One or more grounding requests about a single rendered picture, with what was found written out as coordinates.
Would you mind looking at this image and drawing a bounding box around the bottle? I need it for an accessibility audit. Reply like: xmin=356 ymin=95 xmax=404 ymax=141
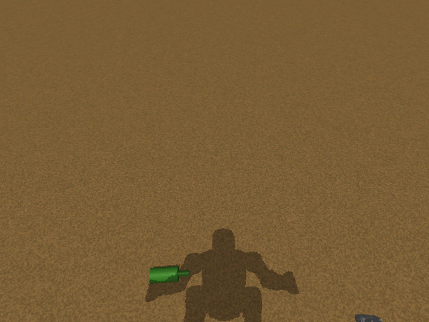
xmin=149 ymin=266 xmax=189 ymax=284

